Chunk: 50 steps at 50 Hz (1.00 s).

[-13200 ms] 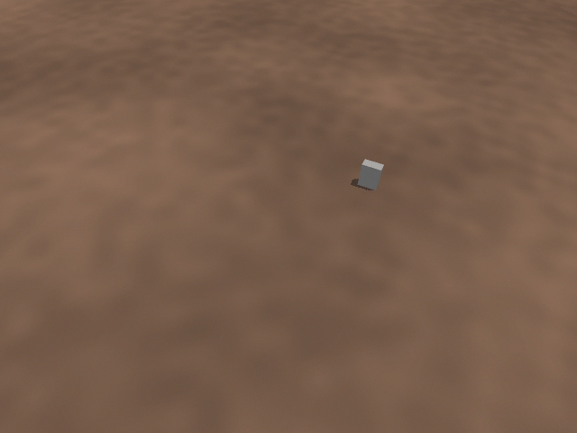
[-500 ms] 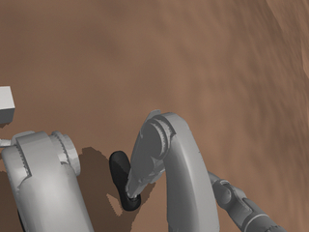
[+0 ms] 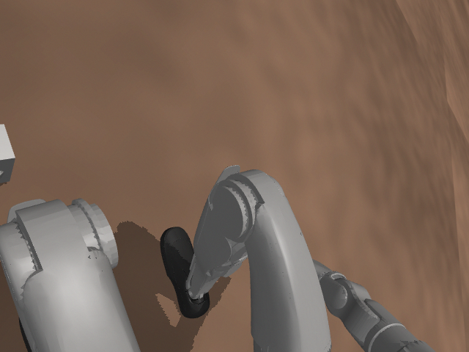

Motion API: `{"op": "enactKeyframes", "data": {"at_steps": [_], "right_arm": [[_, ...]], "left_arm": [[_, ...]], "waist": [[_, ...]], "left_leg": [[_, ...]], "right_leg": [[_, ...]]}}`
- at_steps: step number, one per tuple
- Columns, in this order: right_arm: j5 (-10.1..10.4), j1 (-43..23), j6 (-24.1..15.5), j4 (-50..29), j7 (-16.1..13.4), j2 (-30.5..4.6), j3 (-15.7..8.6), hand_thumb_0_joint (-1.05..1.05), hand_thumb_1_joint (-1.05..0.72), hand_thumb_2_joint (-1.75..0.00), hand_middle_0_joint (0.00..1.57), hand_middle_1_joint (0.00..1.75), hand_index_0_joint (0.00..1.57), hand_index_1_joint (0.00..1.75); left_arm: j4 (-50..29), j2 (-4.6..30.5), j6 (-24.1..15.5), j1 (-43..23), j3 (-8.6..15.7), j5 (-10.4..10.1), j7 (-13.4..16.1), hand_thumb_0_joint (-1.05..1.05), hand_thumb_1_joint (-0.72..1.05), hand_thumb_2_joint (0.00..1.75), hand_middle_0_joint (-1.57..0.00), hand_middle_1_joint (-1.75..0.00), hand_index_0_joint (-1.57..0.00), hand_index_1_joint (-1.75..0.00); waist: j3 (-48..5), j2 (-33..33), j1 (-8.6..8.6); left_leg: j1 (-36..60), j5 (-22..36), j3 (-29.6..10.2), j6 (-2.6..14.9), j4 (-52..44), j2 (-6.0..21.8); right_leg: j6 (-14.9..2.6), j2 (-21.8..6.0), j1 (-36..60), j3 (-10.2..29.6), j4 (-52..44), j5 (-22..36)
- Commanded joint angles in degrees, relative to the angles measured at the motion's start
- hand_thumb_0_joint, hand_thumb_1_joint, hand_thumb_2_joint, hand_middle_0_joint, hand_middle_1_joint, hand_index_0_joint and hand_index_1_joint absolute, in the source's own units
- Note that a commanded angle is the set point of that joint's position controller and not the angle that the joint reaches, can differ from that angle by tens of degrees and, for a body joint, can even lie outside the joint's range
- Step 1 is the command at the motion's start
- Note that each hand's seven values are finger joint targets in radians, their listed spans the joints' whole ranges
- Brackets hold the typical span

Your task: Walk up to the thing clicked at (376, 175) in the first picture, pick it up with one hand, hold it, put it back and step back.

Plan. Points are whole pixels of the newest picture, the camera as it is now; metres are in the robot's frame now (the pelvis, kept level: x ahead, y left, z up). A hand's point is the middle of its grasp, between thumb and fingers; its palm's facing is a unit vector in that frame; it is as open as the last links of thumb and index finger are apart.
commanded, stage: close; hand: left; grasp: from the side
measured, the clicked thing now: out of the picture +0.42 +0.25 -0.22
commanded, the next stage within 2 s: settle in 0.74 s
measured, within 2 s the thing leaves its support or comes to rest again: leaves its support in 1.12 s
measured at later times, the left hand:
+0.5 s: hand out of the picture +0.40 +0.26 -0.19, palm faces +0.32 -0.95 +0.00, open 8.7 cm
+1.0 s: hand out of the picture +0.40 +0.26 -0.19, palm faces +0.33 -0.95 +0.01, open 8.9 cm
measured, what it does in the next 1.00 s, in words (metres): stands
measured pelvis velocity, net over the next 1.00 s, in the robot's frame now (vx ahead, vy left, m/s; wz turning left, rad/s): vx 0.00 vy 0.00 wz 0.00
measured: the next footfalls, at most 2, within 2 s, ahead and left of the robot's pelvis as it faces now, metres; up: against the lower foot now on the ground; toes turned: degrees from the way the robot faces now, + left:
none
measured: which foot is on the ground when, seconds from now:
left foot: down 0.00-1.00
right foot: down 0.00-1.00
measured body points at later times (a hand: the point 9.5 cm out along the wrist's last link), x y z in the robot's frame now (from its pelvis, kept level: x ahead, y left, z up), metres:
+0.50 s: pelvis +0.00 +0.00 +0.00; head +0.21 +0.22 +0.32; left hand +0.37 +0.31 -0.19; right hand +0.19 -0.23 -0.02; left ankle +0.08 +0.11 -0.25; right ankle +0.16 -0.13 -0.25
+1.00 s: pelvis +0.00 +0.00 +0.00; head +0.22 +0.21 +0.32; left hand +0.38 +0.31 -0.19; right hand +0.18 -0.23 -0.02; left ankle +0.08 +0.11 -0.25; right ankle +0.16 -0.13 -0.25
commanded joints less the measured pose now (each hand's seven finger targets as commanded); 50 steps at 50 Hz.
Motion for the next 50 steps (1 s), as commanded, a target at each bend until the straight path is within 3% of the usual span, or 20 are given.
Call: {"op": "enactKeyframes", "data": {"at_steps": [1,5,7,11,15,20,22,27,32,35,40,42,46,50], "right_arm": [[0.00,0.69,0.85,-0.11,-1.21,-21.79,-7.69,0.00,-0.90,-0.90,0.20,0.30,0.20,0.30],[-0.24,0.60,0.86,-0.11,-1.00,-21.49,-7.44,0.00,-0.90,-0.90,0.20,0.30,0.20,0.30],[-0.21,0.83,0.85,0.19,-0.96,-21.55,-7.61,0.00,-0.90,-0.90,0.20,0.30,0.20,0.30],[-0.07,0.25,0.93,-0.12,-0.97,-21.56,-7.38,0.00,-0.90,-0.90,0.20,0.30,0.20,0.30],[-0.22,0.49,0.93,-0.05,-0.92,-21.37,-7.43,0.00,-0.90,-0.90,0.20,0.30,0.20,0.30],[-0.03,0.61,1.15,-0.23,-1.04,-21.48,-7.53,0.00,-0.91,-0.90,0.20,0.30,0.20,0.30],[-0.10,0.54,1.11,-0.03,-1.01,-21.43,-7.60,0.00,-0.91,-0.90,0.20,0.30,0.20,0.30],[-0.08,0.60,1.05,-0.26,-0.94,-21.30,-7.31,0.00,-0.91,-0.90,0.20,0.30,0.20,0.30],[-0.04,0.87,1.27,-0.34,-1.01,-21.48,-7.38,0.00,-0.91,-0.90,0.20,0.30,0.20,0.30],[0.10,0.39,1.16,-0.75,-1.07,-21.08,-7.04,0.00,-0.91,-0.90,0.20,0.30,0.20,0.30],[0.14,0.86,1.66,-0.73,-1.10,-22.00,-7.36,0.00,-0.92,-0.90,0.20,0.30,0.20,0.30],[0.15,0.86,1.65,-0.82,-1.10,-21.51,-7.30,0.00,-0.91,-0.90,0.20,0.30,0.20,0.30],[0.14,1.47,1.75,-0.40,-1.33,-21.55,-7.34,0.00,-0.94,-0.91,0.20,0.30,0.20,0.30],[0.36,1.49,1.85,-0.92,-1.23,-21.21,-7.71,0.00,-0.93,-0.91,0.20,0.30,0.20,0.30]], "left_arm": [[-6.12,3.85,-3.60,-10.87,-0.88,0.46,0.06,0.00,0.27,0.63,-0.72,-0.65,-0.71,-0.64],[-6.35,3.25,-3.78,-11.75,-1.76,0.44,0.22,0.00,0.27,0.68,-0.76,-0.70,-0.76,-0.70],[-6.87,3.35,-3.68,-10.81,-1.90,0.53,0.19,0.00,0.27,0.68,-0.78,-0.71,-0.77,-0.71],[-6.55,4.04,-3.76,-11.10,-1.05,0.13,0.33,0.00,0.30,0.75,-0.86,-0.79,-0.85,-0.79],[-6.98,4.19,-3.64,-10.19,-0.28,0.06,0.49,0.00,0.29,0.80,-0.90,-0.84,-0.90,-0.84],[-7.08,4.09,-3.21,-10.79,-0.20,0.10,0.40,0.00,0.30,0.88,-0.99,-0.94,-0.99,-0.95],[-7.49,3.32,-3.23,-11.66,-1.34,0.37,0.39,0.00,0.31,0.90,-1.03,-0.97,-1.02,-0.97],[-7.69,4.69,-3.17,-11.91,-0.18,-0.07,0.70,0.00,0.31,0.99,-1.13,-1.09,-1.13,-1.09],[-7.66,4.47,-2.85,-12.60,-0.58,0.20,0.76,0.00,0.30,1.04,-1.16,-1.14,-1.16,-1.14],[-7.69,5.79,-2.69,-12.77,0.30,-0.20,0.77,0.00,0.26,1.06,-1.20,-1.17,-1.19,-1.18],[-7.39,5.52,-2.67,-13.62,0.50,0.24,0.67,0.00,0.28,1.13,-1.28,-1.26,-1.28,-1.26],[-8.04,5.32,-2.60,-12.28,0.71,-0.14,0.46,0.00,0.27,1.16,-1.28,-1.27,-1.28,-1.28],[-8.91,5.69,-2.27,-13.38,0.57,-0.36,0.07,0.00,0.37,1.20,-1.32,-1.32,-1.30,-1.34],[-11.52,5.31,-1.98,-13.03,0.70,-0.60,-0.02,0.00,0.35,1.21,-1.32,-1.32,-1.30,-1.35]], "waist": [[-27.23,32.12,-8.02],[-27.72,30.72,-8.52],[-28.01,31.65,-7.77],[-27.15,31.30,-7.75],[-28.31,31.66,-7.27],[-28.08,31.52,-7.70],[-27.82,32.27,-7.89],[-28.53,31.69,-7.51],[-28.81,32.27,-8.15],[-28.77,31.39,-7.40],[-28.37,33.57,-8.50],[-29.24,32.75,-7.61],[-29.07,33.23,-8.10],[-30.57,33.57,-6.99]], "left_leg": [[20.87,5.59,3.15,-3.16,-23.08,3.16],[20.02,4.73,3.72,-2.70,-22.09,2.83],[20.93,5.78,3.94,-2.83,-22.04,2.98],[19.35,3.66,3.84,-2.67,-22.42,2.83],[20.62,5.53,3.93,-2.76,-22.12,3.09],[20.60,4.92,3.69,-2.85,-22.58,3.15],[21.23,5.57,3.62,-3.01,-22.54,3.18],[20.01,4.95,4.06,-2.63,-22.00,2.96],[21.18,6.22,3.73,-2.80,-22.25,3.09],[19.68,5.10,4.46,-2.34,-21.69,2.94],[22.45,6.29,2.71,-3.24,-23.19,3.53],[21.90,6.44,3.49,-2.89,-22.54,3.37],[20.67,6.92,4.29,-2.66,-21.97,3.14],[21.18,6.64,4.34,-2.71,-22.23,3.17]], "right_leg": [[-3.95,2.76,12.58,-6.44,-6.73,6.70],[-3.79,2.93,13.29,-6.10,-7.75,6.36],[-3.87,2.98,13.55,-5.85,-7.48,7.03],[-3.94,2.98,13.20,-6.16,-7.77,5.37],[-4.00,3.05,13.75,-5.82,-7.45,6.55],[-3.98,3.03,13.29,-6.17,-7.49,6.16],[-4.00,2.88,12.97,-6.07,-7.09,6.73],[-3.94,3.04,14.10,-5.82,-7.72,6.39],[-4.07,3.04,13.78,-6.09,-7.34,7.03],[-4.00,3.15,14.29,-5.60,-8.07,6.31],[-4.06,2.77,12.58,-6.47,-6.46,6.77],[-3.97,2.89,14.16,-5.86,-7.07,7.22],[-4.02,2.97,14.57,-5.67,-7.64,7.63],[-4.19,2.92,14.43,-5.51,-7.27,7.17]]}}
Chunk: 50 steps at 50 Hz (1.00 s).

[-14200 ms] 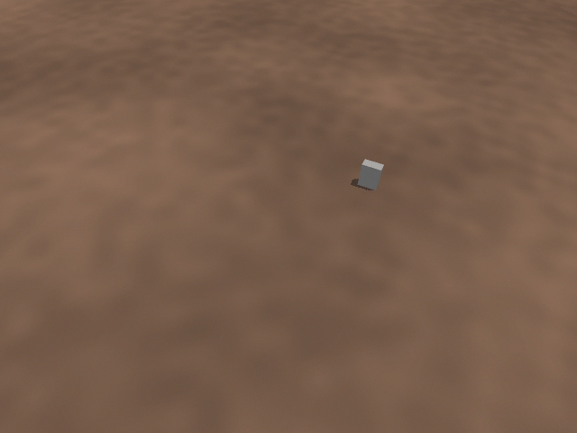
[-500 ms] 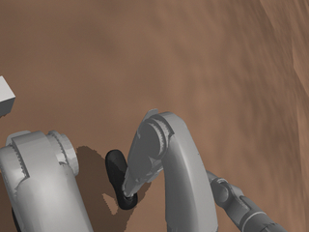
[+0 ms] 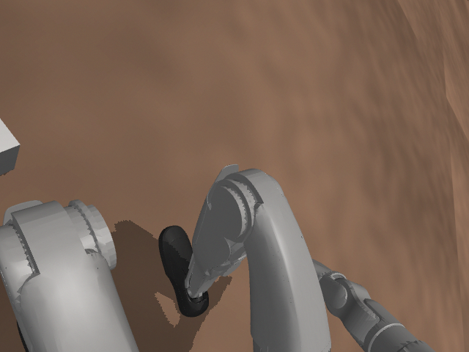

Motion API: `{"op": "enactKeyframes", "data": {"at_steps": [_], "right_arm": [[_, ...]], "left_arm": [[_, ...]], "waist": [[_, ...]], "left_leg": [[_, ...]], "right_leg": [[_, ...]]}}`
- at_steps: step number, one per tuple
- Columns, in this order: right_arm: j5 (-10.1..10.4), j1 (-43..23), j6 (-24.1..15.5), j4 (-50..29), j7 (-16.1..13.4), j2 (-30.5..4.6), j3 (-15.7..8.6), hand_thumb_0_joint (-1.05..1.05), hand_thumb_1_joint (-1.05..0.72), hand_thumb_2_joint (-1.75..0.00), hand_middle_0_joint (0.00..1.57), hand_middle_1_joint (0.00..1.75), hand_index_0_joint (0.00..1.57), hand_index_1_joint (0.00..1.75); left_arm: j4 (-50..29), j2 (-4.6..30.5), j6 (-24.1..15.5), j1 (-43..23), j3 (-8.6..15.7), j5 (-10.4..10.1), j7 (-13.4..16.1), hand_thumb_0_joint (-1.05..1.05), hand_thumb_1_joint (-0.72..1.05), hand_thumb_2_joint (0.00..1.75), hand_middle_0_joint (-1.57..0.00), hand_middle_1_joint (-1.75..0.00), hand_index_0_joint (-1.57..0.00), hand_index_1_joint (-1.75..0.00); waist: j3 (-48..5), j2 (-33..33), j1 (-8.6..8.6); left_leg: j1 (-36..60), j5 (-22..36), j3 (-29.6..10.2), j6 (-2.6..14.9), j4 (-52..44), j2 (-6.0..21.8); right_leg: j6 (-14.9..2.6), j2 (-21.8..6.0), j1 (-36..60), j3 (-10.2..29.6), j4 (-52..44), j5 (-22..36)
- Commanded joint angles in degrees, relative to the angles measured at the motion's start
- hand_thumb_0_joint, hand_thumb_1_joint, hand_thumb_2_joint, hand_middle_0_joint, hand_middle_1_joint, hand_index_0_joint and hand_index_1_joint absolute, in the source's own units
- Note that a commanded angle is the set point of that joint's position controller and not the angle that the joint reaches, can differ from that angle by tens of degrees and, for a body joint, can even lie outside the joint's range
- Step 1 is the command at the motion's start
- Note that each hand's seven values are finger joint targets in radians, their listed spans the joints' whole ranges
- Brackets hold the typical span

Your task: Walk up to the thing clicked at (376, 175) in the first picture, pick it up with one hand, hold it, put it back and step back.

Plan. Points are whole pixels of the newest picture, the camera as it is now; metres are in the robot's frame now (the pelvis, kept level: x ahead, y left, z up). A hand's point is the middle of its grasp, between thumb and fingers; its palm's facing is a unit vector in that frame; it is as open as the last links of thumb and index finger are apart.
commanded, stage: settle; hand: left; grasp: from the side
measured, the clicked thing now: out of the picture +0.42 +0.24 -0.22
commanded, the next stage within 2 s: lift in 1.76 s
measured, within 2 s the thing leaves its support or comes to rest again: leaves its support in 0.12 s
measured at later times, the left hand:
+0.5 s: hand out of the picture +0.39 +0.29 -0.11, palm faces +0.32 -0.95 -0.02, open 9.0 cm
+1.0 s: hand out of the picture +0.39 +0.28 -0.01, palm faces +0.28 -0.96 -0.08, open 9.1 cm
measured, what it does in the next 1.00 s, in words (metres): stands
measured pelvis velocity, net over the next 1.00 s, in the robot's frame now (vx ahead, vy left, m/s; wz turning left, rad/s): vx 0.02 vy -0.02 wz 0.16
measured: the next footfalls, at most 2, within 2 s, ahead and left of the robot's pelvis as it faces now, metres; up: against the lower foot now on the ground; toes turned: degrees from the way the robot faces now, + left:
none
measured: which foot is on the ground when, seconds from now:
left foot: down 0.00-1.00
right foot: down 0.00-1.00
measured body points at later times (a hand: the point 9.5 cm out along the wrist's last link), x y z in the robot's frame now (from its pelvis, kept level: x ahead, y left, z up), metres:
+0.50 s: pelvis +0.00 +0.00 +0.02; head +0.18 +0.19 +0.38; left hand +0.36 +0.34 -0.10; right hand +0.20 -0.23 -0.03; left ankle +0.08 +0.11 -0.25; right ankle +0.16 -0.12 -0.25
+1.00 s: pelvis +0.02 -0.02 +0.05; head +0.20 +0.10 +0.44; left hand +0.37 +0.33 +0.00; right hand +0.22 -0.25 -0.06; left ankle +0.08 +0.11 -0.25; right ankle +0.16 -0.12 -0.25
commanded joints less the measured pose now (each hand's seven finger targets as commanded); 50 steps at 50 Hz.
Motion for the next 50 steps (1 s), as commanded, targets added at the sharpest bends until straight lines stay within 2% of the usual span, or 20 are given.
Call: {"op": "enactKeyframes", "data": {"at_steps": [1,7,10,11,14,15,16,22,24,28,29,30,32,33,35,37,38,42,45,50], "right_arm": [[0.13,1.89,0.75,-0.09,-1.14,-21.22,-8.16,0.00,-0.93,-0.91,0.20,0.30,0.20,0.30],[0.80,3.24,1.02,-0.33,-1.07,-20.43,-10.06,0.00,-0.93,-0.91,0.20,0.30,0.20,0.30],[1.48,3.93,1.16,-0.23,-0.98,-19.95,-11.77,0.00,-0.93,-0.90,0.20,0.30,0.20,0.30],[1.70,4.39,1.27,-0.30,-1.01,-19.81,-12.16,0.00,-0.93,-0.90,0.20,0.30,0.20,0.30],[2.89,5.51,1.46,-0.27,-0.85,-19.36,-14.06,0.00,-0.93,-0.90,0.20,0.30,0.20,0.30],[3.34,6.26,1.54,-0.28,-0.83,-19.00,-14.51,0.00,-0.92,-0.90,0.20,0.30,0.20,0.30],[3.82,6.08,1.55,-0.63,-0.78,-18.64,-15.06,0.00,-0.92,-0.90,0.20,0.30,0.20,0.30],[6.58,8.69,1.45,-0.29,-0.59,-17.57,-19.00,0.00,-0.92,-0.90,0.20,0.30,0.20,0.30],[7.59,9.94,1.40,-0.20,-0.63,-16.99,-20.26,0.00,-0.91,-0.90,0.20,0.30,0.20,0.30],[9.54,11.93,1.78,0.10,-0.96,-15.52,-22.51,0.00,-0.91,-0.90,0.20,0.30,0.20,0.30],[9.98,11.97,1.77,0.19,-0.99,-15.04,-22.95,0.00,-0.91,-0.90,0.20,0.30,0.20,0.30],[10.38,12.91,1.91,0.29,-1.18,-14.89,-23.53,0.00,-0.91,-0.90,0.20,0.30,0.20,0.30],[11.29,13.01,2.10,0.13,-1.61,-14.04,-24.48,0.00,-0.91,-0.90,0.20,0.30,0.20,0.30],[11.60,13.73,2.21,0.42,-1.77,-14.09,-25.13,0.00,-0.91,-0.90,0.20,0.30,0.20,0.30],[12.42,13.94,2.26,0.38,-2.15,-13.15,-25.79,0.00,-0.91,-0.90,0.20,0.30,0.20,0.30],[13.18,14.89,2.40,0.73,-2.66,-12.75,-26.78,0.00,-0.92,-0.90,0.20,0.30,0.20,0.30],[13.40,15.17,2.43,1.02,-2.80,-12.55,-27.15,0.00,-0.92,-0.90,0.20,0.30,0.20,0.30],[14.81,16.19,2.71,1.06,-3.58,-11.36,-28.71,0.00,-0.92,-0.90,0.20,0.30,0.20,0.30],[15.61,17.26,2.97,1.11,-4.12,-10.96,-29.72,0.00,-0.92,-0.90,0.20,0.30,0.20,0.30],[16.76,17.93,3.14,0.93,-5.07,-9.46,-31.21,0.00,-0.93,-0.90,0.20,0.30,0.20,0.30]], "left_arm": [[-11.22,4.73,-4.34,-11.49,0.14,-0.19,-0.49,0.00,0.35,1.22,-1.33,-1.33,-1.32,-1.36],[-19.05,6.12,-2.44,-12.28,1.23,0.32,-0.18,0.00,0.32,1.21,-1.33,-1.33,-1.31,-1.36],[-22.56,3.83,-0.39,-10.25,0.26,0.72,-0.38,0.00,0.30,1.21,-1.34,-1.35,-1.32,-1.37],[-24.43,3.80,0.18,-10.80,0.33,0.64,-0.31,0.00,0.30,1.20,-1.35,-1.35,-1.34,-1.37],[-27.46,0.98,2.53,-10.12,-1.46,0.54,-0.49,0.00,0.28,1.22,-1.37,-1.37,-1.35,-1.39],[-28.18,0.91,3.31,-9.80,-1.07,0.32,-0.48,0.00,0.29,1.20,-1.37,-1.36,-1.36,-1.38],[-28.81,-0.88,4.22,-8.51,-2.47,0.20,-0.72,0.00,0.29,1.21,-1.37,-1.37,-1.36,-1.39],[-35.77,-4.95,8.71,-10.34,-5.53,0.27,-1.74,0.00,0.28,1.19,-1.40,-1.39,-1.40,-1.40],[-37.85,-5.58,10.44,-9.92,-4.91,0.15,-1.77,0.00,0.27,1.20,-1.40,-1.41,-1.40,-1.42],[-41.39,-7.00,13.63,-10.81,-5.58,0.08,-2.73,0.00,0.24,1.22,-1.41,-1.43,-1.41,-1.44],[-40.92,-8.56,14.54,-9.71,-6.41,-0.11,-3.01,0.00,0.24,1.22,-1.41,-1.44,-1.41,-1.45],[-42.27,-8.14,15.20,-10.26,-5.54,-0.29,-3.27,0.00,0.23,1.22,-1.41,-1.44,-1.41,-1.45],[-43.23,-8.67,16.69,-9.60,-5.94,-0.33,-4.07,0.00,0.22,1.23,-1.41,-1.45,-1.41,-1.46],[-43.01,-10.17,17.32,-9.92,-6.88,-0.48,-4.55,0.00,0.22,1.23,-1.42,-1.46,-1.42,-1.47],[-44.79,-9.60,18.24,-10.23,-5.68,-1.05,-5.28,0.00,0.23,1.24,-1.42,-1.47,-1.42,-1.48],[-44.94,-10.95,19.49,-10.13,-5.93,-1.48,-6.37,0.00,0.21,1.25,-1.43,-1.49,-1.43,-1.50],[-46.78,-10.00,19.72,-11.04,-5.43,-1.71,-6.83,0.00,0.20,1.24,-1.43,-1.48,-1.43,-1.49],[-48.59,-11.13,21.48,-9.87,-4.21,-3.01,-8.73,0.00,0.18,1.23,-1.42,-1.47,-1.42,-1.48],[-48.66,-11.94,22.82,-9.59,-3.93,-3.32,-9.83,0.00,0.18,1.24,-1.42,-1.48,-1.42,-1.49],[-50.32,-11.91,24.81,-9.16,-2.50,-4.00,-11.25,0.00,0.14,1.25,-1.42,-1.49,-1.42,-1.50]], "waist": [[-32.01,34.80,-6.57],[-35.13,37.94,-5.01],[-36.67,38.79,-3.69],[-37.56,39.38,-3.98],[-38.31,39.55,-2.92],[-39.28,38.91,-2.78],[-39.27,37.61,-2.31],[-40.73,38.63,-0.86],[-42.76,38.32,0.42],[-45.04,37.44,1.72],[-45.36,36.55,2.11],[-46.54,36.65,2.48],[-47.76,34.88,3.35],[-47.67,34.97,2.96],[-49.29,33.33,4.06],[-50.34,32.37,3.92],[-51.81,32.72,4.59],[-55.56,31.26,6.42],[-57.29,30.63,6.16],[-60.52,26.79,7.64]], "left_leg": [[23.08,7.63,4.43,-2.82,-22.57,3.53],[23.82,7.74,6.19,-2.73,-23.12,3.35],[24.74,8.11,6.65,-2.93,-24.19,3.32],[24.63,8.11,6.69,-2.90,-24.58,3.28],[24.50,7.26,7.33,-2.80,-25.73,3.06],[23.28,6.79,7.69,-2.55,-25.84,2.83],[22.67,6.13,8.02,-2.36,-25.86,2.63],[22.02,2.31,8.52,-2.09,-29.18,2.22],[22.85,3.03,8.70,-2.05,-30.00,2.00],[21.27,1.86,10.57,-1.38,-30.89,1.37],[21.16,2.06,11.02,-1.26,-31.01,1.21],[21.51,2.46,11.29,-1.24,-31.20,1.11],[20.03,1.09,12.38,-0.69,-31.35,0.76],[19.87,1.11,12.69,-0.68,-31.59,0.61],[18.50,0.31,13.71,-0.22,-31.81,0.30],[19.10,1.64,14.30,-0.08,-31.89,0.13],[19.22,2.25,15.08,-0.04,-31.68,0.01],[19.82,4.47,16.33,0.11,-32.44,-0.39],[20.45,5.95,17.14,0.19,-32.85,-0.56],[18.80,6.31,19.26,0.91,-32.54,-0.90]], "right_leg": [[-4.39,2.74,14.41,-5.30,-6.82,7.76],[-4.70,2.57,14.58,-3.99,-7.36,7.63],[-4.91,2.28,13.58,-3.35,-7.21,7.90],[-4.97,2.23,13.63,-3.39,-7.37,7.87],[-5.16,1.89,12.28,-2.57,-7.46,7.44],[-5.26,1.96,12.82,-2.32,-7.85,7.11],[-5.21,1.91,12.19,-2.13,-8.40,6.78],[-5.65,1.03,7.55,-0.66,-8.18,4.04],[-5.81,0.79,7.06,-0.04,-8.35,4.31],[-6.16,0.43,6.80,1.75,-9.67,3.03],[-6.19,0.33,6.81,2.19,-9.91,3.04],[-6.26,0.24,6.85,2.47,-9.99,3.09],[-6.31,0.15,7.47,3.34,-11.26,1.57],[-6.31,-0.10,7.09,3.55,-11.04,1.67],[-6.29,-0.07,8.41,4.46,-12.17,0.60],[-6.25,-0.33,8.29,5.00,-12.51,1.37],[-6.30,-0.39,9.33,5.63,-12.67,1.36],[-6.35,-0.79,10.36,6.67,-12.90,1.93],[-6.37,-1.08,11.32,7.36,-13.46,2.71],[-5.99,-1.40,14.82,9.17,-15.68,2.29]]}}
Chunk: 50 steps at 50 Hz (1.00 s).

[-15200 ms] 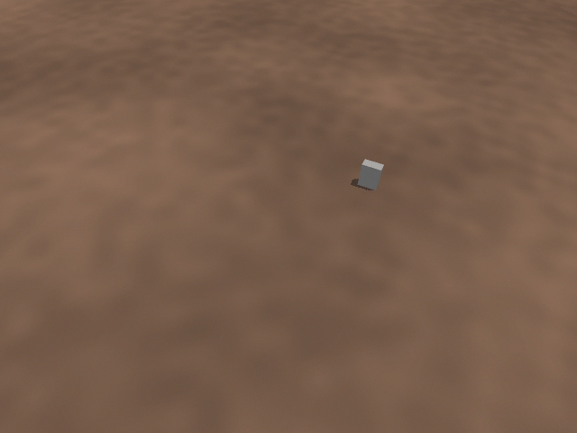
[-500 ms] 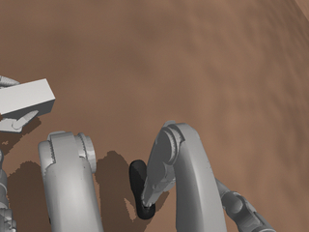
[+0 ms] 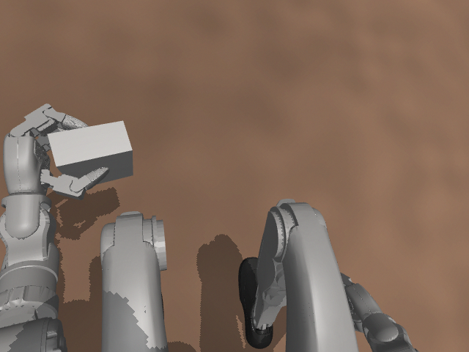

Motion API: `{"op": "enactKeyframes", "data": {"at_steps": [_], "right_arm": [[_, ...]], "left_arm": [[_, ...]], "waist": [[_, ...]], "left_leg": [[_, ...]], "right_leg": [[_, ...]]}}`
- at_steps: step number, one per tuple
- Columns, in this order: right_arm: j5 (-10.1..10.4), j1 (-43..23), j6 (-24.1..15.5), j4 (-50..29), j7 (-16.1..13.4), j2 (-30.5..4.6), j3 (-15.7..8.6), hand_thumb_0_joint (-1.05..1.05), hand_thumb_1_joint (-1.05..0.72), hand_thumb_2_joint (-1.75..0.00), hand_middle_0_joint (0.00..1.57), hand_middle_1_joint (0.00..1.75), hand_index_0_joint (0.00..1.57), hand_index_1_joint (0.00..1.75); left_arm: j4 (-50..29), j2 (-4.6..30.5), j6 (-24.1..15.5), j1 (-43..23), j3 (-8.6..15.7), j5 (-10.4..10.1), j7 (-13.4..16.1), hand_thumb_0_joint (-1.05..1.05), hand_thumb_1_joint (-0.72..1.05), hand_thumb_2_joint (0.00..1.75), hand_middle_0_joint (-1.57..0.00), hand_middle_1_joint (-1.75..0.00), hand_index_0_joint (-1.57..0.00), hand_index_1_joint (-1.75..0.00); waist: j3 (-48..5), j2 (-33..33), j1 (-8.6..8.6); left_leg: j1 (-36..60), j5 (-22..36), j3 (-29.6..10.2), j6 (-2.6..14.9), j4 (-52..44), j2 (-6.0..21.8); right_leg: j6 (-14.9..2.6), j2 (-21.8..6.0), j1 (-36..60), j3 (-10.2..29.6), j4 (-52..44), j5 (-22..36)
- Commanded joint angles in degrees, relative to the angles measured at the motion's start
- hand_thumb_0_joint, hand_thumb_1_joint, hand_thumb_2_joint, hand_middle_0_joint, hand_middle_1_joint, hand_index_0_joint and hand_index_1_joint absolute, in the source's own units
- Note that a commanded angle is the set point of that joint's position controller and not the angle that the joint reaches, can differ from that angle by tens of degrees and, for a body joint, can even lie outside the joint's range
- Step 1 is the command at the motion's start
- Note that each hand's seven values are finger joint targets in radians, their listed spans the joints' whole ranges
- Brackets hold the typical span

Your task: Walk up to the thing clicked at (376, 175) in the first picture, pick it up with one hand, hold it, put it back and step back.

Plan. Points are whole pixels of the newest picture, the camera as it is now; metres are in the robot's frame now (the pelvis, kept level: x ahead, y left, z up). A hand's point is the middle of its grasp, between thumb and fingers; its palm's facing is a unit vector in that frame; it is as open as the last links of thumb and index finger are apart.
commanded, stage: settle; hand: left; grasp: from the side
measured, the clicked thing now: (97, 158) +0.42 +0.21 -0.08
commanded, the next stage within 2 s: lift in 0.76 s
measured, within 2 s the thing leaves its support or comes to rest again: neither
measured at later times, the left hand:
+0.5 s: hand (64, 140) +0.41 +0.24 +0.00, palm faces +0.15 -0.99 -0.07, open 9.2 cm
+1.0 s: hand (58, 132) +0.41 +0.24 +0.02, palm faces +0.16 -0.99 -0.03, open 9.2 cm
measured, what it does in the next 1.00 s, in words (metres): stands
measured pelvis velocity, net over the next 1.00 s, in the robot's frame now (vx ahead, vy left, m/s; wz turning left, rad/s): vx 0.01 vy -0.01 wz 0.07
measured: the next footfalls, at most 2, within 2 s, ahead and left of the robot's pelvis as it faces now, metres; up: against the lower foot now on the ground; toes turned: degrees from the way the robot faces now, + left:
none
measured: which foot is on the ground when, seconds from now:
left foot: down 0.00-1.00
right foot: down 0.00-1.00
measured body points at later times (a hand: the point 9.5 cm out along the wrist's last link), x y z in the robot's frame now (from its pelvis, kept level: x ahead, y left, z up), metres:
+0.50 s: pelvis +0.01 +0.00 +0.04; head +0.20 +0.06 +0.44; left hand +0.40 +0.29 +0.00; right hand +0.18 -0.26 -0.08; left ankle +0.08 +0.12 -0.30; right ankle +0.12 -0.13 -0.30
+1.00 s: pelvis +0.01 -0.01 +0.05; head +0.19 +0.05 +0.45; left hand +0.40 +0.29 +0.02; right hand +0.16 -0.26 -0.07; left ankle +0.08 +0.12 -0.30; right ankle +0.12 -0.13 -0.30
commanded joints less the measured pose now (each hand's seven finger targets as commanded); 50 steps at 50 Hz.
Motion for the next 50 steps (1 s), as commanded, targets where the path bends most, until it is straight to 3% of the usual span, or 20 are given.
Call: {"op": "enactKeyframes", "data": {"at_steps": [1,5,6,7,9,11,13,18,22,28,29,32,34,36,38,42,43,45,47,50], "right_arm": [[1.13,5.18,-0.86,-3.82,-1.93,-12.97,-6.87,0.00,-0.92,-0.90,0.20,0.30,0.20,0.30],[1.77,5.98,-1.15,-3.45,-2.52,-12.41,-7.82,0.00,-0.93,-0.90,0.20,0.30,0.20,0.30],[1.86,6.30,-1.10,-3.33,-2.62,-12.36,-7.79,0.00,-0.93,-0.90,0.20,0.30,0.20,0.30],[1.85,6.30,-1.21,-3.48,-2.62,-12.21,-8.11,0.00,-0.93,-0.90,0.20,0.30,0.20,0.30],[2.15,6.51,-1.25,-3.76,-2.87,-12.20,-8.50,0.00,-0.93,-0.90,0.20,0.30,0.20,0.30],[2.39,6.66,-1.44,-3.82,-3.01,-12.10,-8.80,0.00,-0.93,-0.90,0.20,0.30,0.20,0.30],[2.43,7.15,-1.60,-3.15,-3.24,-11.27,-8.89,0.00,-0.93,-0.90,0.20,0.30,0.20,0.30],[2.52,6.95,-1.99,-3.41,-3.37,-11.14,-9.30,0.00,-0.93,-0.90,0.20,0.30,0.20,0.30],[2.43,7.53,-2.24,-3.47,-3.51,-10.75,-9.65,0.00,-0.93,-0.90,0.20,0.30,0.20,0.30],[2.60,7.26,-2.62,-3.04,-3.64,-10.86,-9.71,0.00,-0.93,-0.90,0.20,0.30,0.20,0.30],[2.60,7.43,-2.71,-3.49,-3.56,-10.67,-9.70,0.00,-0.93,-0.90,0.20,0.30,0.20,0.30],[2.60,7.61,-2.95,-3.43,-3.67,-10.23,-9.72,0.00,-0.93,-0.90,0.20,0.30,0.20,0.30],[2.66,7.62,-3.15,-2.94,-3.74,-10.52,-9.77,0.00,-0.93,-0.90,0.20,0.30,0.20,0.30],[2.51,7.66,-3.29,-3.21,-3.77,-10.06,-9.67,0.00,-0.93,-0.90,0.20,0.30,0.20,0.30],[2.71,7.66,-3.42,-3.54,-3.72,-10.13,-9.64,0.00,-0.92,-0.90,0.20,0.30,0.20,0.30],[2.73,8.41,-3.55,-2.81,-3.87,-10.47,-9.90,0.00,-0.92,-0.90,0.20,0.30,0.20,0.30],[2.83,8.42,-3.69,-3.06,-3.88,-10.19,-9.66,0.00,-0.92,-0.90,0.20,0.30,0.20,0.30],[2.89,8.90,-3.77,-2.57,-3.99,-10.29,-9.80,0.00,-0.95,-0.90,0.20,0.30,0.20,0.30],[2.71,9.11,-3.99,-2.52,-4.03,-10.17,-9.93,0.00,-0.95,-0.90,0.20,0.30,0.20,0.30],[2.98,9.54,-4.10,-2.89,-4.21,-9.90,-10.06,0.00,-0.95,-0.90,0.20,0.30,0.20,0.30]], "left_arm": [[-14.24,8.45,-3.02,-15.50,2.86,-2.10,-1.29,0.00,0.14,1.24,-1.42,-1.49,-1.42,-1.50],[-14.60,7.98,-1.84,-15.73,3.59,-2.23,-1.87,0.00,0.14,1.26,-1.43,-1.50,-1.43,-1.52],[-11.90,8.87,-1.40,-13.64,4.88,-1.92,-1.93,0.00,0.14,1.26,-1.43,-1.51,-1.44,-1.52],[-17.49,7.39,-1.85,-17.65,2.86,-2.21,-2.36,0.00,0.14,1.25,-1.43,-1.50,-1.44,-1.51],[-14.74,7.15,-0.81,-13.87,4.31,-2.07,-2.44,0.00,0.12,1.27,-1.44,-1.52,-1.45,-1.53],[-17.05,6.10,-0.66,-17.06,3.13,-2.41,-2.79,0.00,0.12,1.26,-1.43,-1.50,-1.43,-1.51],[-17.21,6.57,-0.50,-17.56,4.25,-2.61,-2.56,0.00,0.11,1.27,-1.44,-1.52,-1.45,-1.53],[-14.77,4.67,-0.10,-16.29,3.95,-1.99,-2.14,0.00,0.13,1.30,-1.46,-1.54,-1.46,-1.55],[-15.12,5.53,-0.22,-17.12,3.65,-0.97,-2.48,0.00,0.12,1.32,-1.48,-1.56,-1.48,-1.58],[-11.89,5.38,-0.21,-16.99,4.92,-1.28,-2.61,0.00,0.12,1.34,-1.47,-1.56,-1.47,-1.57],[-14.02,4.44,-0.61,-18.88,3.86,-1.43,-2.86,0.00,0.13,1.34,-1.47,-1.56,-1.47,-1.58],[-13.81,4.81,-0.83,-19.45,4.30,-1.63,-3.31,0.00,0.14,1.35,-1.47,-1.57,-1.47,-1.58],[-9.63,5.31,-0.55,-17.56,5.11,-1.52,-3.50,0.00,0.13,1.36,-1.47,-1.57,-1.47,-1.59],[-13.56,5.16,-1.36,-21.23,4.75,-1.76,-3.51,0.00,0.13,1.36,-1.47,-1.57,-1.47,-1.59],[-12.29,5.79,-1.25,-19.20,5.75,-2.05,-3.68,0.00,0.11,1.37,-1.47,-1.57,-1.47,-1.59],[-11.71,5.04,-1.27,-20.32,4.97,-2.08,-4.48,0.00,0.16,1.38,-1.46,-1.56,-1.46,-1.58],[-13.27,6.15,-1.45,-21.85,5.42,-2.50,-4.33,0.00,0.13,1.38,-1.47,-1.57,-1.47,-1.59],[-9.97,5.15,-0.98,-18.39,5.91,-2.82,-4.54,0.00,0.04,1.25,-1.45,-1.56,-1.48,-1.55],[-13.20,4.49,-1.16,-21.42,5.13,-3.31,-4.76,0.00,0.02,1.23,-1.42,-1.54,-1.45,-1.52],[-15.76,5.85,-0.88,-19.62,6.17,-3.55,-4.80,0.00,0.02,1.22,-1.42,-1.53,-1.45,-1.51]], "waist": [[-38.94,11.29,0.31],[-38.68,9.71,0.62],[-38.20,9.41,0.69],[-40.04,11.12,0.54],[-40.98,12.08,1.65],[-40.66,11.05,0.56],[-41.29,10.81,1.59],[-39.34,10.65,1.07],[-41.05,10.24,1.28],[-38.88,10.31,1.51],[-39.74,10.72,1.15],[-41.47,10.39,1.53],[-38.84,9.13,1.17],[-39.96,9.02,1.19],[-40.64,8.90,2.33],[-41.25,9.62,1.22],[-41.92,9.29,1.82],[-41.55,8.85,1.90],[-42.85,8.87,1.62],[-44.81,10.26,3.05]], "left_leg": [[21.21,4.75,5.10,1.26,-18.91,-0.90],[21.38,4.89,5.70,1.54,-19.60,-0.91],[21.59,5.22,5.77,1.44,-19.82,-0.88],[23.06,6.08,5.58,1.20,-20.40,-0.85],[26.88,8.23,5.37,0.74,-21.67,-0.70],[25.85,7.57,5.35,1.02,-21.76,-0.76],[25.36,6.49,5.99,1.22,-22.16,-0.97],[27.06,7.09,5.70,1.05,-23.89,-0.92],[28.09,7.83,6.07,1.07,-24.47,-0.92],[28.34,6.18,5.88,1.04,-25.87,-1.07],[28.99,6.17,5.81,1.04,-26.07,-1.09],[29.03,6.33,6.37,1.16,-25.99,-1.26],[27.70,4.99,6.49,1.36,-26.07,-1.24],[27.43,4.16,6.78,1.46,-26.26,-1.31],[28.32,3.58,6.72,1.37,-27.23,-1.41],[29.80,5.50,6.47,1.18,-27.26,-1.27],[29.21,5.18,6.77,1.26,-27.29,-1.35],[30.23,6.33,6.96,1.20,-27.30,-1.32],[30.16,7.56,7.37,1.32,-26.75,-1.30],[31.96,8.19,7.48,1.07,-28.21,-1.32]], "right_leg": [[-3.09,3.06,22.72,-1.14,-13.42,6.46],[-2.99,2.81,23.32,-0.47,-14.84,6.26],[-3.01,2.69,23.10,-0.27,-15.02,6.39],[-3.27,2.66,22.64,-0.48,-14.49,7.04],[-3.47,2.43,22.07,-0.58,-14.49,8.09],[-3.39,2.37,22.21,-0.41,-15.20,7.81],[-3.34,2.31,23.51,0.25,-16.14,6.83],[-3.51,2.14,22.23,0.16,-16.79,6.91],[-3.51,2.08,23.83,0.58,-17.53,7.21],[-3.64,1.88,22.10,0.70,-18.05,5.55],[-3.68,1.93,22.23,0.63,-18.17,5.68],[-3.54,1.86,23.98,1.03,-18.66,5.82],[-3.43,1.85,23.45,1.09,-19.11,4.54],[-3.37,1.91,24.38,1.38,-19.75,3.81],[-3.45,1.91,24.66,1.29,-20.00,2.94],[-3.50,1.77,24.12,1.22,-19.62,4.93],[-3.52,1.82,25.38,1.51,-20.11,4.39],[-3.46,1.80,25.23,1.57,-20.29,5.35],[-3.39,1.77,26.73,2.00,-20.67,6.73],[-3.51,1.73,28.30,2.07,-21.32,6.83]]}}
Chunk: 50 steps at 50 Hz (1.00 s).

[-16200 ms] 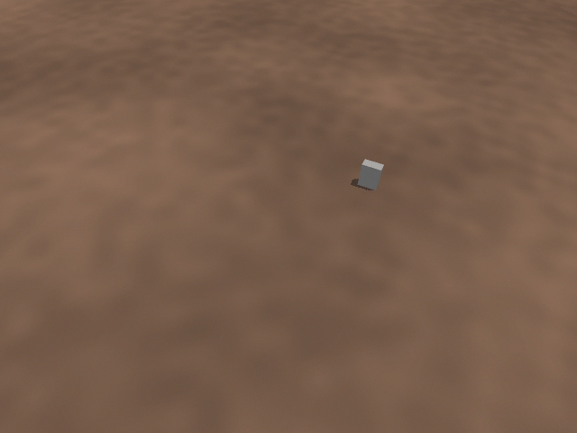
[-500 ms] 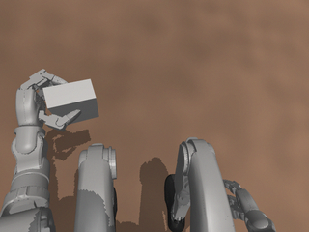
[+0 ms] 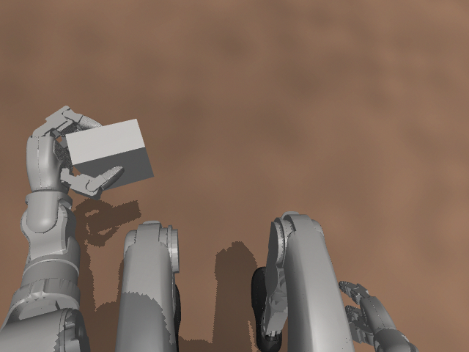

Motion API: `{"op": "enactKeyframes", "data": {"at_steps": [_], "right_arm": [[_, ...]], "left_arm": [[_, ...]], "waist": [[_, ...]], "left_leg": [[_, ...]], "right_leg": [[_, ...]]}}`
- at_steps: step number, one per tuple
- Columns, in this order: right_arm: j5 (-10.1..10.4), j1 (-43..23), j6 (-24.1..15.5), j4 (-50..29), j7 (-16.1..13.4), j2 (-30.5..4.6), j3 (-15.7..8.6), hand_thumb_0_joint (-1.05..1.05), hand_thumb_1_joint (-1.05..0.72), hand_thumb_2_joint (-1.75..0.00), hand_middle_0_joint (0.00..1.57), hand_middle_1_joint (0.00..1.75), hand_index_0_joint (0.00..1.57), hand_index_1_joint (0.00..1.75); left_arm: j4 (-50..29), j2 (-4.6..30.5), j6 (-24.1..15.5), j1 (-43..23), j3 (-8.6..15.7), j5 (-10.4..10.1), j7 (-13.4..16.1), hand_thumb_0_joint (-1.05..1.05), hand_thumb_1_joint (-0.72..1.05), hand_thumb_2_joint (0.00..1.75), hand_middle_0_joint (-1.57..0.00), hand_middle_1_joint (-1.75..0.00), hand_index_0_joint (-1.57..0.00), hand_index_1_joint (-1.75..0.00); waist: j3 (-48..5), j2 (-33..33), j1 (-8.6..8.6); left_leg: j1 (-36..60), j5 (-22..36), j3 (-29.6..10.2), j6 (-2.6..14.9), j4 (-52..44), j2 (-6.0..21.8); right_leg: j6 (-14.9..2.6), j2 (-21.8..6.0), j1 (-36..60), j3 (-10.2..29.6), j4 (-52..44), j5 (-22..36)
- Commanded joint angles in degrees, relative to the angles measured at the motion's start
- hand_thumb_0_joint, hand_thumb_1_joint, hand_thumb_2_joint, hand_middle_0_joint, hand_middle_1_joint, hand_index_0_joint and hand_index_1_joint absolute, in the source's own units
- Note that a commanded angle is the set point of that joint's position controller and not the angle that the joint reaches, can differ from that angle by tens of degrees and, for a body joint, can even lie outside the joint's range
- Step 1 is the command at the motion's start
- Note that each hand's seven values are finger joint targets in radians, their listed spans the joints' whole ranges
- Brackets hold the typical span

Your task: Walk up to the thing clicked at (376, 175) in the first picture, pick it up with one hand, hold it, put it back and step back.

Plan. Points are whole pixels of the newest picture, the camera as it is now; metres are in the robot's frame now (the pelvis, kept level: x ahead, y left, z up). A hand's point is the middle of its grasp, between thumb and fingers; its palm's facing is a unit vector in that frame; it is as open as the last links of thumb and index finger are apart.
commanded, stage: lift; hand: left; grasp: from the side
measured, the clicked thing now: (116, 158) +0.43 +0.18 -0.06
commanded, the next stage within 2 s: hold in 1.96 s
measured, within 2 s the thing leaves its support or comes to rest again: neither
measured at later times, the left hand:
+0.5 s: hand (65, 136) +0.40 +0.21 +0.08, palm faces +0.05 -1.00 -0.04, open 9.2 cm
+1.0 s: hand out of the picture +0.39 +0.20 +0.26, palm faces +0.09 -0.99 -0.04, open 9.3 cm
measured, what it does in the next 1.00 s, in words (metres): rises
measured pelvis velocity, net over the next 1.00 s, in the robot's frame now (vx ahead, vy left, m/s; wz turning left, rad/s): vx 0.04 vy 0.00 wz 0.03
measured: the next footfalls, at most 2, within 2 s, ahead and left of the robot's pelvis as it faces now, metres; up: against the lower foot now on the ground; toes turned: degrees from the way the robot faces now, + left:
none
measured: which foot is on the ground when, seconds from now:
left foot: down 0.00-1.00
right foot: down 0.00-1.00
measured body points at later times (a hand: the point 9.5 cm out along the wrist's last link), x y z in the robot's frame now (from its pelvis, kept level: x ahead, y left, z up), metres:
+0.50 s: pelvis +0.01 +0.00 +0.08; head +0.19 +0.03 +0.49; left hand +0.39 +0.26 +0.08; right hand +0.18 -0.25 -0.04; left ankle +0.08 +0.12 -0.35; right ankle +0.11 -0.13 -0.35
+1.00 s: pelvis +0.04 +0.00 +0.23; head +0.16 +0.03 +0.66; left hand +0.38 +0.25 +0.26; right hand +0.21 -0.24 +0.12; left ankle +0.08 +0.12 -0.35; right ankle +0.10 -0.13 -0.35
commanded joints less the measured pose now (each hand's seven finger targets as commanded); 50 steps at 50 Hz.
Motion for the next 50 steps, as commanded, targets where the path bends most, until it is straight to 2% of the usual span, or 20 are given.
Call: {"op": "enactKeyframes", "data": {"at_steps": [1,4,6,10,13,16,18,19,21,23,27,29,35,38,40,43,45,47,49,50], "right_arm": [[0.34,5.64,-1.44,-4.54,-1.18,-11.09,-4.75,0.00,-0.95,-0.90,0.20,0.30,0.20,0.30],[0.97,5.25,-1.59,-4.70,-1.49,-11.08,-4.78,0.00,-0.94,-0.90,0.20,0.30,0.20,0.30],[1.28,5.60,-1.69,-5.23,-1.80,-11.34,-5.26,0.00,-0.95,-0.90,0.20,0.30,0.20,0.30],[2.32,5.79,-2.04,-5.72,-2.32,-10.98,-5.37,0.00,-0.94,-0.90,0.20,0.30,0.20,0.30],[2.79,5.57,-2.22,-7.08,-2.64,-10.19,-5.33,0.00,-0.93,-0.90,0.20,0.30,0.20,0.30],[3.55,5.32,-2.62,-7.49,-3.13,-10.28,-5.66,0.00,-0.93,-0.90,0.20,0.30,0.20,0.30],[3.80,5.31,-2.60,-7.75,-3.36,-10.29,-5.91,0.00,-0.92,-0.90,0.20,0.30,0.20,0.30],[4.00,5.27,-2.66,-8.10,-3.47,-10.00,-5.84,0.00,-0.92,-0.90,0.20,0.30,0.20,0.30],[4.44,4.78,-2.87,-9.06,-3.78,-9.34,-5.62,0.00,-0.92,-0.90,0.20,0.30,0.20,0.30],[4.93,5.14,-3.09,-9.19,-4.06,-8.98,-5.64,0.00,-0.92,-0.90,0.20,0.30,0.20,0.30],[5.61,4.60,-3.43,-10.31,-4.53,-8.65,-6.01,0.00,-0.91,-0.89,0.20,0.30,0.20,0.30],[5.94,4.81,-3.40,-10.48,-4.92,-8.22,-6.05,0.00,-0.91,-0.89,0.20,0.30,0.20,0.30],[6.46,4.95,-4.07,-11.24,-5.87,-7.03,-5.96,0.00,-0.91,-0.89,0.20,0.30,0.20,0.30],[6.63,5.68,-4.55,-10.76,-6.26,-6.83,-5.80,0.00,-0.91,-0.89,0.20,0.30,0.20,0.30],[6.79,5.73,-4.78,-10.63,-6.53,-6.48,-5.51,0.00,-0.91,-0.89,0.20,0.30,0.20,0.30],[6.79,5.84,-5.46,-10.50,-6.67,-5.85,-5.13,0.00,-0.91,-0.89,0.20,0.30,0.20,0.30],[6.82,6.23,-5.76,-10.04,-6.76,-5.94,-5.12,0.00,-0.90,-0.89,0.20,0.30,0.20,0.30],[6.72,6.26,-5.96,-10.45,-6.64,-5.44,-4.75,0.00,-0.90,-0.89,0.20,0.30,0.20,0.30],[6.64,7.02,-6.17,-9.95,-6.78,-5.47,-4.67,0.00,-0.91,-0.89,0.20,0.30,0.20,0.30],[6.60,7.30,-6.23,-10.07,-6.68,-5.26,-4.52,0.00,-0.90,-0.89,0.20,0.30,0.20,0.30]], "left_arm": [[-16.85,10.08,-4.64,-16.18,1.58,-1.81,-0.48,0.00,0.02,1.22,-1.41,-1.52,-1.44,-1.51],[-15.10,9.89,-3.42,-13.30,1.27,-1.93,-1.06,0.00,0.03,1.23,-1.41,-1.52,-1.44,-1.50],[-22.54,11.70,-3.55,-17.08,1.37,-2.28,-1.37,0.00,0.03,1.22,-1.41,-1.51,-1.44,-1.50],[-20.84,9.52,-0.75,-10.23,1.65,-3.87,-1.48,0.00,0.07,1.24,-1.41,-1.52,-1.44,-1.51],[-28.85,9.34,0.06,-12.34,0.06,-4.14,-1.30,0.00,0.06,1.23,-1.41,-1.52,-1.44,-1.50],[-28.48,7.87,2.47,-7.89,-0.74,-4.31,-0.93,0.00,0.09,1.24,-1.40,-1.51,-1.43,-1.49],[-29.35,8.76,3.44,-5.29,0.41,-4.34,-0.28,0.00,0.12,1.24,-1.38,-1.50,-1.41,-1.48],[-32.51,6.72,3.78,-6.75,-2.45,-4.38,-0.36,0.00,0.12,1.24,-1.37,-1.51,-1.41,-1.49],[-36.84,6.69,4.88,-6.29,-2.47,-5.00,0.15,0.00,0.11,1.24,-1.38,-1.51,-1.42,-1.49],[-36.84,7.71,6.40,-3.19,-0.97,-4.94,1.09,0.00,0.11,1.25,-1.38,-1.50,-1.41,-1.48],[-42.59,5.33,8.51,0.44,-3.21,-5.10,2.55,0.00,0.10,1.24,-1.35,-1.49,-1.39,-1.47],[-43.26,6.95,9.93,2.18,-1.66,-4.65,3.58,0.00,0.11,1.24,-1.34,-1.48,-1.38,-1.46],[-49.63,4.18,12.92,6.15,-5.67,-4.71,4.92,0.00,0.07,1.23,-1.32,-1.48,-1.36,-1.46],[-50.95,3.74,14.22,7.61,-6.61,-4.52,5.57,0.00,0.13,1.24,-1.31,-1.48,-1.35,-1.45],[-49.67,4.90,14.99,9.14,-4.97,-4.69,6.41,0.00,0.12,1.25,-1.33,-1.50,-1.37,-1.47],[-50.33,2.81,15.14,8.47,-6.84,-4.95,6.60,0.00,0.10,1.27,-1.34,-1.51,-1.38,-1.49],[-46.85,3.49,15.43,10.48,-5.62,-4.74,6.95,0.00,0.11,1.27,-1.36,-1.52,-1.40,-1.50],[-48.59,2.07,14.99,9.99,-7.99,-4.53,6.61,0.00,0.10,1.27,-1.35,-1.51,-1.38,-1.49],[-45.85,3.23,15.14,11.29,-6.66,-4.59,6.25,0.00,0.10,1.27,-1.37,-1.53,-1.41,-1.51],[-46.58,2.17,15.14,11.10,-8.09,-4.51,6.07,0.00,0.11,1.27,-1.36,-1.52,-1.40,-1.50]], "waist": [[-38.80,8.68,0.95],[-36.70,8.56,0.71],[-39.49,9.69,1.57],[-37.49,7.04,1.56],[-39.61,7.71,2.03],[-36.60,7.64,1.44],[-36.87,6.23,2.53],[-37.07,7.64,2.01],[-38.03,7.81,2.51],[-37.17,6.25,3.04],[-36.98,7.20,3.31],[-35.57,6.27,3.61],[-34.32,5.28,2.69],[-33.48,6.45,2.74],[-30.49,4.69,3.15],[-27.28,4.98,2.61],[-24.85,4.92,2.71],[-24.99,4.95,2.67],[-24.39,5.34,2.95],[-24.12,5.03,2.92]], "left_leg": [[25.70,7.59,2.92,1.49,-18.33,-1.30],[25.66,5.32,2.48,1.63,-19.80,-1.19],[27.91,5.39,2.20,1.51,-21.19,-1.18],[28.38,6.24,2.05,1.69,-22.51,-1.10],[30.18,7.37,2.27,1.74,-24.35,-1.08],[31.54,4.63,1.49,1.79,-27.08,-0.88],[32.74,4.75,1.07,1.78,-28.26,-0.76],[34.92,5.75,0.74,1.55,-29.40,-0.71],[37.12,5.86,0.71,1.58,-31.03,-0.64],[37.32,7.39,1.08,1.72,-32.08,-0.57],[42.81,7.67,0.35,1.49,-36.40,-0.39],[43.87,8.05,0.48,1.54,-37.82,-0.12],[50.31,10.22,0.86,1.60,-43.53,-0.19],[55.97,12.84,0.03,1.06,-47.15,0.03],[56.43,12.58,0.14,1.25,-49.11,0.06],[59.20,11.42,0.10,1.21,-52.44,0.12],[61.22,11.73,-0.62,1.01,-54.87,0.36],[63.64,13.60,-0.38,0.88,-56.57,0.30],[65.80,16.30,0.25,0.87,-57.82,0.27],[67.01,17.74,0.45,0.81,-58.69,0.26]], "right_leg": [[-2.70,2.36,23.57,-1.48,-14.76,7.70],[-2.79,2.42,22.47,-1.52,-15.91,6.05],[-2.94,2.29,23.87,-1.41,-16.68,6.16],[-2.75,2.30,25.33,-1.19,-18.81,6.83],[-2.81,2.21,28.48,-0.76,-20.91,7.73],[-2.76,2.25,27.87,-0.68,-23.39,5.93],[-2.69,2.28,29.61,-0.65,-24.55,5.78],[-2.84,2.17,29.37,-0.70,-24.94,6.85],[-2.72,2.20,32.19,-0.48,-26.84,7.03],[-2.52,2.24,35.31,-0.19,-28.66,8.04],[-2.61,2.26,37.72,-0.29,-31.91,8.39],[-2.38,2.39,39.91,-0.06,-34.00,8.68],[-1.95,2.65,48.22,0.36,-41.39,11.01],[-1.99,2.67,50.76,0.04,-44.09,13.32],[-1.74,2.81,53.93,0.00,-46.75,13.26],[-1.66,2.92,55.82,0.29,-50.14,12.55],[-1.59,2.95,56.68,-0.13,-51.54,12.80],[-1.67,2.97,59.59,-0.22,-53.31,14.43],[-1.66,2.98,62.31,-0.10,-55.21,16.75],[-1.68,3.03,63.90,-0.20,-56.16,18.04]]}}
